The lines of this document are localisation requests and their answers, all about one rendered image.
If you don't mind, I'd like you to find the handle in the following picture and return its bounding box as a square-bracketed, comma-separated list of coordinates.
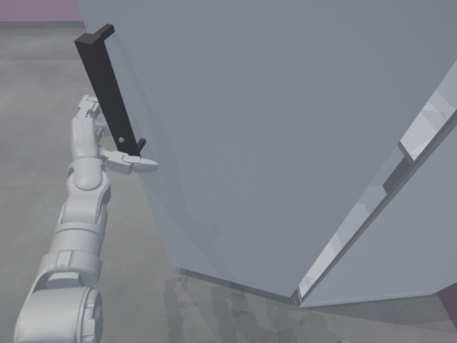
[74, 24, 146, 165]

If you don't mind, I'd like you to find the left robot upper arm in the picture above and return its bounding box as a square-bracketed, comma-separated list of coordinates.
[14, 287, 104, 343]

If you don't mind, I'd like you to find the robot left hand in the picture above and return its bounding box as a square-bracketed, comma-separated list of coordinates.
[69, 95, 159, 175]

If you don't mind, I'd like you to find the fridge door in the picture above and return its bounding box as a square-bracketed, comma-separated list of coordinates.
[76, 0, 457, 297]

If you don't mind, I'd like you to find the left robot forearm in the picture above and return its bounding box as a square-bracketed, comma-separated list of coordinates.
[13, 157, 111, 343]

